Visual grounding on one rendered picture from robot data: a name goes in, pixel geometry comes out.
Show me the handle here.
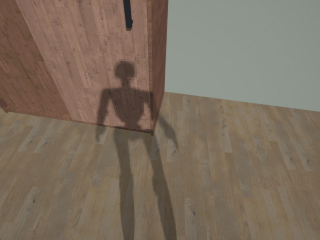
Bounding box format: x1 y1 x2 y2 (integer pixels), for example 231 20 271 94
123 0 133 29

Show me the wardrobe door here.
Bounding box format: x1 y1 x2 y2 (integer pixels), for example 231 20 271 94
15 0 151 132
0 0 70 115

